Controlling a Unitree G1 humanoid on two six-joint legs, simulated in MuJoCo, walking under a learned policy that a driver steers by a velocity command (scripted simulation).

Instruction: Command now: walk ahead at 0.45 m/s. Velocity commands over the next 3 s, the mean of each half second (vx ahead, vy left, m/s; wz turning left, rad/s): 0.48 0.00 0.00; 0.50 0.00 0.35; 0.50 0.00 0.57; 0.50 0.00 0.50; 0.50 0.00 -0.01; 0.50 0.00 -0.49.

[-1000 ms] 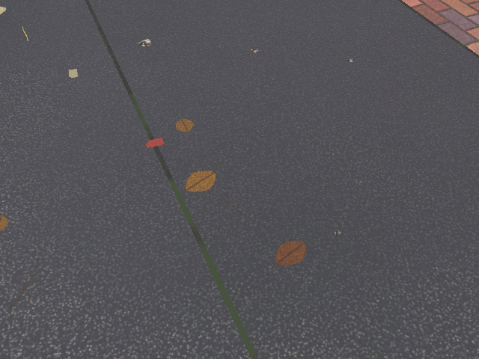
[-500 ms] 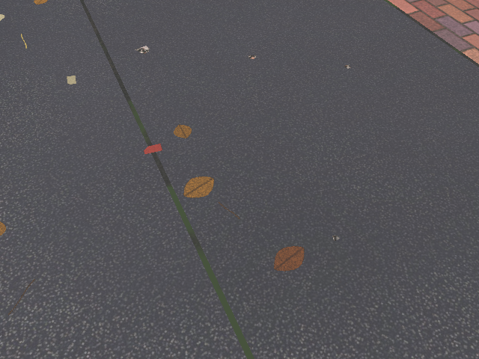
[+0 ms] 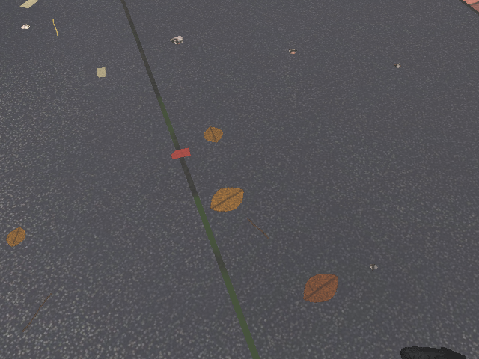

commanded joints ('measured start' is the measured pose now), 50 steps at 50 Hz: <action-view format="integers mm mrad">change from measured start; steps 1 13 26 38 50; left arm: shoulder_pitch -6 -177 -646 -346 -235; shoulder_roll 194 93 108 121 214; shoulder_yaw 42 48 27 46 78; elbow -31 -157 -320 -217 -174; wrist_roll -7 -17 -12 28 15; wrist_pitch -1 -4 -22 -43 -21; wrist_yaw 5 8 -53 -38 11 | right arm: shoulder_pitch -45 227 491 391 77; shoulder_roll -99 -81 -158 -79 -37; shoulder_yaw -24 -20 -37 -43 -36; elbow -79 50 107 21 -124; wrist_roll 0 -36 -13 7 -15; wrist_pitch -16 -35 2 16 42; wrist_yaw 7 -9 -53 -56 -7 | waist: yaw -102 -64 -179 -99 -47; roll -169 51 23 -114 -45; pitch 76 -3 86 -70 82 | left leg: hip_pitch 151 376 641 24 -102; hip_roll -53 170 198 100 77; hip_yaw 32 -245 -129 -161 -56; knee -56 -493 -432 603 129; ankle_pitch -11 -76 67 -221 109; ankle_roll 44 188 136 3 -8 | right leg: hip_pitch -96 -737 -833 -267 -183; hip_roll -239 -151 -67 -256 -253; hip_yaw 73 109 35 200 -144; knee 54 999 361 4 -60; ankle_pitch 752 124 404 269 413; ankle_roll -141 -69 -45 -181 -160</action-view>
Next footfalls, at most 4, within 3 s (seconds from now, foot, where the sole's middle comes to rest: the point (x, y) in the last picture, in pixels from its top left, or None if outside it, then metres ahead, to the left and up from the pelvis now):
0.06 left None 0.22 0.13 -0.77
0.62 right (323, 332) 0.55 -0.12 -0.77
1.16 left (226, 247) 0.79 0.18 -0.77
1.66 right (247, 162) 1.15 0.14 -0.77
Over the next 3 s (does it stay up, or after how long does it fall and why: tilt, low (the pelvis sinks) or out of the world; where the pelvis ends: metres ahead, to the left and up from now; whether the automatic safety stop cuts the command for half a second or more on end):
stays up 1.50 0.61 0.01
